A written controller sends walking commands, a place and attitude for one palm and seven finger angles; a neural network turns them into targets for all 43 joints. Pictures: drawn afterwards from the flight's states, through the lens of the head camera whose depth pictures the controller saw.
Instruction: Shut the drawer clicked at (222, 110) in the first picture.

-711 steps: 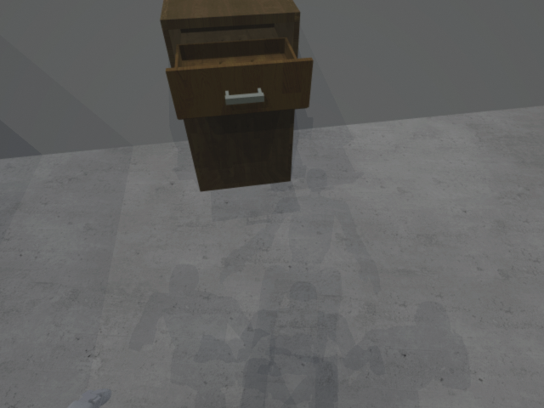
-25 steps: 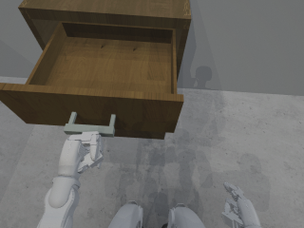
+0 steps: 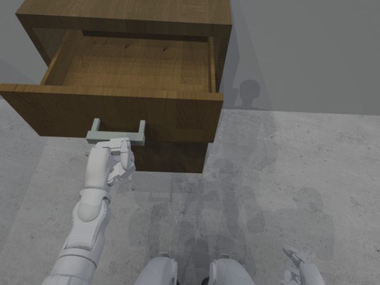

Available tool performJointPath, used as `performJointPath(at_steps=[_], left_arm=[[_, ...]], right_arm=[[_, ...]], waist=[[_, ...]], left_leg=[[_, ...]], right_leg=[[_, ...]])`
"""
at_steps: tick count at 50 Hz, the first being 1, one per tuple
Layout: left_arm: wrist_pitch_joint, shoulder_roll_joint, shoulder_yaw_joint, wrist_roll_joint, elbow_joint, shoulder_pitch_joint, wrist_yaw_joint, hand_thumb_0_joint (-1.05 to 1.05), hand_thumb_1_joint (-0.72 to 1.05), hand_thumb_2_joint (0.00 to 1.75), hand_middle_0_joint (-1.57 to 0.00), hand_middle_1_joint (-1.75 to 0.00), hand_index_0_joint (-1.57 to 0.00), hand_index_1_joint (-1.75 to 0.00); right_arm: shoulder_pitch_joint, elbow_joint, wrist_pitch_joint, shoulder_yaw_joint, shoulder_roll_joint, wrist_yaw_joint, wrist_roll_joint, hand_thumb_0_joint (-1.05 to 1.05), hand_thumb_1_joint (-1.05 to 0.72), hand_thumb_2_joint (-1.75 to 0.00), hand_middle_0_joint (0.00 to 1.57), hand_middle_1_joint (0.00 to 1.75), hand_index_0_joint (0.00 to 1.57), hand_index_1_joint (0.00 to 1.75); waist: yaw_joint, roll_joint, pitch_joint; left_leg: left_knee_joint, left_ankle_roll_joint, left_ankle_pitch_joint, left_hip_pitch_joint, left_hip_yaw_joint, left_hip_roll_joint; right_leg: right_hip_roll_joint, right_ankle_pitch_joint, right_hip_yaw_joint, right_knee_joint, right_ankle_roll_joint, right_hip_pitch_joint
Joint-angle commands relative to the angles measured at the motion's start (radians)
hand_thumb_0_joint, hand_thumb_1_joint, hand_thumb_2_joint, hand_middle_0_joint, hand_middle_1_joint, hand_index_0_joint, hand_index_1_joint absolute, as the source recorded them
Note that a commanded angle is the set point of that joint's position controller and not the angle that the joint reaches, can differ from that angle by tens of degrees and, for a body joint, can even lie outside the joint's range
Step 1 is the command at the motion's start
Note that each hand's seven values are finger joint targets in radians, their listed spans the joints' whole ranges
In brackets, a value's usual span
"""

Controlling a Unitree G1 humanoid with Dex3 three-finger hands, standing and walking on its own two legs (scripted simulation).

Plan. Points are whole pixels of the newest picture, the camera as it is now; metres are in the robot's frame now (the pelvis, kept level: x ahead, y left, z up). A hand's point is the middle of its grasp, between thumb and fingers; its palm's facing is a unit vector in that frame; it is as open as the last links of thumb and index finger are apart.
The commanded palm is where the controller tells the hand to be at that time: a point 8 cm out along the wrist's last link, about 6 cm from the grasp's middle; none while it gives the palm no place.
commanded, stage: push the drawer shut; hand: left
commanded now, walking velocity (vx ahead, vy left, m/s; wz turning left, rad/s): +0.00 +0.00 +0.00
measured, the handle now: (118, 130) +0.42 +0.17 +0.04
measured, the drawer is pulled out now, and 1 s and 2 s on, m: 0.20 0.07 0.00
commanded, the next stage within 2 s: pull the fist back off the drawer in 1.88 s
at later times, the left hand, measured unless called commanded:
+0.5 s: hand (134, 140) +0.41 +0.14 +0.03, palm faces +0.01 -1.00 -0.05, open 3.0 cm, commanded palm +0.40 +0.19 +0.04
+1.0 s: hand (140, 113) +0.48 +0.13 +0.03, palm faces +0.03 -1.00 -0.04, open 3.1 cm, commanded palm +0.46 +0.18 +0.04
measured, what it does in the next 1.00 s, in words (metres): stands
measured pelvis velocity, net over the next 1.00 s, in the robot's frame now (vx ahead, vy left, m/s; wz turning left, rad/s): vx -0.01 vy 0.00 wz -0.02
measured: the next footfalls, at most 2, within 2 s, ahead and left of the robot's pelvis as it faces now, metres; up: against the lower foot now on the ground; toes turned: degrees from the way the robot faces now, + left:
none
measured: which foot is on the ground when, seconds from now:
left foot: down 0.00-1.00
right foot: down 0.00-1.00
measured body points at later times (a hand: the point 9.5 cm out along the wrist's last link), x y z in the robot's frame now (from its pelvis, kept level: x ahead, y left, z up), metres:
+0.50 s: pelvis +0.00 +0.00 +0.00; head +0.11 +0.01 +0.44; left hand +0.40 +0.19 +0.04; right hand +0.10 -0.26 -0.11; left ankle +0.01 +0.06 -0.64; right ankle +0.02 -0.09 -0.64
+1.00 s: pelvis -0.01 +0.00 -0.01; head +0.13 +0.01 +0.43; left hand +0.47 +0.19 +0.04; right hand +0.03 -0.27 -0.12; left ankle +0.01 +0.06 -0.64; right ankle +0.02 -0.09 -0.64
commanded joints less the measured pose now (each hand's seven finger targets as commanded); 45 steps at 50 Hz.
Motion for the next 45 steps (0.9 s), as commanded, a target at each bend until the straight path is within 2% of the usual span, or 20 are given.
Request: performJointPath(at_steps=[1,3,5,6,8,9,11,15,21,24,25,28,29,30,34,35,38,39,42,45], left_arm=[[-0.069,0.116,0.077,0.001,-0.153,-0.374,0.012,0.0,0.9,0.9,-1.4,-1.6,-1.4,-1.6],[-0.074,0.13,0.093,-0.007,-0.144,-0.409,0.008,0.0,0.9,0.9,-1.4,-1.6,-1.4,-1.6],[-0.073,0.153,0.121,-0.008,-0.109,-0.421,0.005,0.0,0.9,0.9,-1.4,-1.6,-1.4,-1.6],[-0.072,0.143,0.117,-0.011,-0.095,-0.404,0.0,0.0,0.9,0.9,-1.4,-1.6,-1.4,-1.6],[-0.077,0.129,0.099,-0.013,-0.095,-0.446,-0.008,0.0,0.9,0.9,-1.4,-1.6,-1.4,-1.6],[-0.075,0.142,0.114,-0.016,-0.071,-0.46,-0.009,0.0,0.9,0.9,-1.4,-1.6,-1.4,-1.6],[-0.078,0.167,0.154,-0.023,-0.044,-0.437,-0.011,0.0,0.9,0.9,-1.4,-1.6,-1.4,-1.6],[-0.093,0.144,0.125,-0.018,0.008,-0.529,-0.018,0.0,0.9,0.9,-1.4,-1.6,-1.4,-1.6],[-0.12,0.173,0.158,-0.015,0.074,-0.615,-0.019,0.0,0.9,0.9,-1.4,-1.6,-1.4,-1.6],[-0.126,0.189,0.167,-0.01,0.116,-0.689,-0.022,0.0,0.9,0.9,-1.4,-1.6,-1.4,-1.6],[-0.128,0.222,0.194,-0.005,0.14,-0.708,-0.021,0.0,0.9,0.9,-1.4,-1.6,-1.4,-1.6],[-0.131,0.226,0.194,-0.005,0.192,-0.798,-0.025,0.0,0.9,0.9,-1.4,-1.6,-1.4,-1.6],[-0.137,0.264,0.223,-0.003,0.198,-0.807,-0.026,0.0,0.9,0.9,-1.4,-1.6,-1.4,-1.6],[-0.14,0.266,0.228,0.0,0.212,-0.81,-0.027,0.0,0.9,0.9,-1.4,-1.6,-1.4,-1.6],[-0.148,0.256,0.214,-0.001,0.266,-0.898,-0.037,0.0,0.9,0.9,-1.4,-1.6,-1.4,-1.6],[-0.15,0.255,0.219,0.001,0.277,-0.901,-0.037,0.0,0.9,0.9,-1.4,-1.6,-1.4,-1.6],[-0.157,0.266,0.228,0.004,0.331,-0.946,-0.034,0.0,0.9,0.9,-1.4,-1.6,-1.4,-1.6],[-0.16,0.244,0.211,0.005,0.344,-0.957,-0.035,0.0,0.9,0.9,-1.4,-1.6,-1.4,-1.6],[-0.171,0.275,0.235,0.016,0.4,-1.001,-0.031,0.0,0.9,0.9,-1.4,-1.6,-1.4,-1.6],[-0.181,0.322,0.269,0.032,0.439,-1.05,-0.028,0.0,0.9,0.9,-1.4,-1.6,-1.4,-1.6]], right_arm=[[0.019,-0.108,-0.033,-0.061,-0.143,-0.016,0.003,0.0,-0.9,-0.9,0.2,0.3,0.2,0.3],[0.023,-0.1,-0.031,-0.06,-0.143,-0.015,0.002,0.0,-0.9,-0.9,0.2,0.3,0.2,0.3],[0.038,-0.094,-0.025,-0.061,-0.146,-0.018,0.001,0.0,-0.9,-0.9,0.2,0.3,0.2,0.3],[0.039,-0.095,-0.023,-0.061,-0.142,-0.016,0.002,0.0,-0.9,-0.9,0.2,0.3,0.2,0.3],[0.042,-0.091,-0.019,-0.063,-0.14,-0.015,0.003,0.0,-0.9,-0.9,0.2,0.3,0.2,0.3],[0.053,-0.086,-0.018,-0.063,-0.143,-0.014,0.002,0.0,-0.9,-0.9,0.2,0.3,0.2,0.3],[0.058,-0.083,-0.014,-0.064,-0.143,-0.013,0.001,0.0,-0.9,-0.9,0.2,0.3,0.2,0.3],[0.068,-0.073,-0.009,-0.063,-0.142,-0.011,0.002,0.0,-0.9,-0.9,0.2,0.3,0.2,0.3],[0.091,-0.057,-0.004,-0.067,-0.147,-0.009,-0.002,0.0,-0.9,-0.9,0.2,0.3,0.2,0.3],[0.101,-0.048,0.0,-0.066,-0.15,-0.009,-0.004,0.0,-0.9,-0.9,0.2,0.3,0.2,0.3],[0.107,-0.04,0.003,-0.066,-0.153,-0.012,-0.004,0.0,-0.9,-0.9,0.2,0.3,0.2,0.3],[0.115,-0.03,0.006,-0.063,-0.151,-0.014,-0.005,0.0,-0.9,-0.9,0.2,0.3,0.2,0.3],[0.124,-0.03,0.004,-0.063,-0.156,-0.016,-0.006,0.0,-0.9,-0.9,0.2,0.3,0.2,0.3],[0.127,-0.031,0.007,-0.062,-0.154,-0.016,-0.008,0.0,-0.9,-0.9,0.2,0.3,0.2,0.3],[0.149,-0.02,0.01,-0.061,-0.158,-0.011,-0.01,0.0,-0.9,-0.9,0.2,0.3,0.2,0.3],[0.151,-0.018,0.011,-0.062,-0.157,-0.008,-0.011,0.0,-0.9,-0.9,0.2,0.3,0.2,0.3],[0.167,-0.01,0.018,-0.062,-0.162,-0.006,-0.014,0.0,-0.9,-0.9,0.2,0.3,0.2,0.3],[0.173,-0.01,0.016,-0.063,-0.161,-0.004,-0.016,0.0,-0.9,-0.9,0.2,0.3,0.2,0.3],[0.187,-0.003,0.026,-0.063,-0.164,-0.001,-0.019,0.0,-0.9,-0.9,0.2,0.3,0.2,0.3],[0.206,0.001,0.032,-0.061,-0.17,0.002,-0.024,0.0,-0.9,-0.9,0.2,0.3,0.2,0.3]], waist=[[-0.045,0.001,-0.338],[-0.04,0.024,-0.355],[-0.042,0.008,-0.375],[-0.036,0.014,-0.379],[-0.045,0.042,-0.392],[-0.05,0.035,-0.394],[-0.036,0.014,-0.391],[-0.065,0.013,-0.357],[-0.07,0.016,-0.389],[-0.084,0.032,-0.381],[-0.084,0.014,-0.383],[-0.103,0.018,-0.375],[-0.094,0.027,-0.396],[-0.088,0.043,-0.423],[-0.107,0.063,-0.422],[-0.102,0.083,-0.434],[-0.115,0.034,-0.421],[-0.125,0.049,-0.425],[-0.13,0.029,-0.411],[-0.132,0.05,-0.42]], left_leg=[[-0.183,-0.073,0.238,0.244,-0.133,0.058],[-0.182,-0.075,0.245,0.248,-0.126,0.054],[-0.18,-0.073,0.282,0.247,-0.123,0.056],[-0.182,-0.076,0.294,0.254,-0.119,0.055],[-0.18,-0.079,0.318,0.277,-0.118,0.056],[-0.177,-0.078,0.328,0.273,-0.119,0.057],[-0.182,-0.08,0.337,0.26,-0.112,0.056],[-0.179,-0.075,0.321,0.25,-0.114,0.059],[-0.173,-0.073,0.32,0.246,-0.107,0.055],[-0.172,-0.071,0.298,0.241,-0.11,0.054],[-0.169,-0.071,0.296,0.236,-0.11,0.057],[-0.162,-0.062,0.247,0.197,-0.098,0.05],[-0.163,-0.063,0.26,0.203,-0.103,0.051],[-0.164,-0.065,0.268,0.216,-0.101,0.049],[-0.169,-0.069,0.284,0.251,-0.121,0.055],[-0.167,-0.068,0.288,0.259,-0.115,0.053],[-0.169,-0.068,0.278,0.24,-0.123,0.057],[-0.165,-0.065,0.286,0.248,-0.124,0.057],[-0.159,-0.062,0.265,0.219,-0.119,0.057],[-0.151,-0.059,0.262,0.207,-0.116,0.054]], right_leg=[[-0.018,0.159,0.104,-0.143,0.026,0.154],[-0.018,0.168,0.108,-0.147,0.025,0.169],[-0.016,0.204,0.108,-0.141,0.026,0.188],[-0.015,0.216,0.107,-0.143,0.025,0.198],[-0.016,0.236,0.108,-0.142,0.025,0.19],[-0.014,0.242,0.106,-0.14,0.026,0.189],[-0.012,0.26,0.11,-0.144,0.025,0.22],[-0.011,0.25,0.109,-0.147,0.028,0.186],[-0.011,0.256,0.118,-0.146,0.029,0.192],[-0.01,0.235,0.117,-0.146,0.029,0.172],[-0.01,0.233,0.118,-0.145,0.03,0.17],[-0.012,0.202,0.133,-0.16,0.034,0.178],[-0.011,0.21,0.13,-0.15,0.03,0.182],[-0.011,0.215,0.133,-0.15,0.031,0.188],[-0.006,0.209,0.119,-0.142,0.027,0.144],[-0.005,0.211,0.123,-0.146,0.027,0.142],[-0.003,0.202,0.118,-0.145,0.028,0.138],[-0.001,0.208,0.116,-0.142,0.029,0.123],[-0.002,0.195,0.122,-0.145,0.03,0.119],[0.001,0.193,0.126,-0.14,0.028,0.116]])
